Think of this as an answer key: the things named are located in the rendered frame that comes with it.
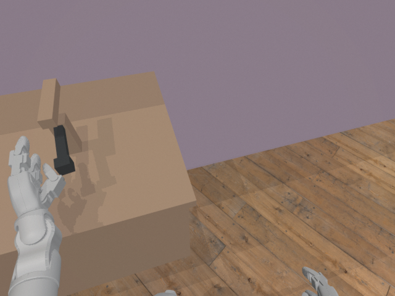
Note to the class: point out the robot left forearm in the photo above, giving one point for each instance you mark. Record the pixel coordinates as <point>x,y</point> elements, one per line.
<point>37,269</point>

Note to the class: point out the robot left hand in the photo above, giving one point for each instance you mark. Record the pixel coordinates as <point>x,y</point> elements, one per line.
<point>24,182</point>

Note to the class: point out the counter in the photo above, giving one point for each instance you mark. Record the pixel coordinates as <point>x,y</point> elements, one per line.
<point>125,208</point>

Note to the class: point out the robot right hand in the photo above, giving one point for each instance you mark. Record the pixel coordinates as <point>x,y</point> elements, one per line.
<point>319,283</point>

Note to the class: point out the tap lever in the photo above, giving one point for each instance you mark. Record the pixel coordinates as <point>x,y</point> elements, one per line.
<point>63,164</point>

